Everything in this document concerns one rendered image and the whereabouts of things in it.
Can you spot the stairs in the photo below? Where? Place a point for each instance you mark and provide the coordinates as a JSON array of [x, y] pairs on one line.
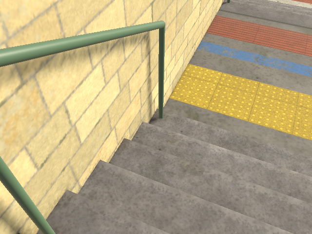
[[280, 6], [181, 176]]

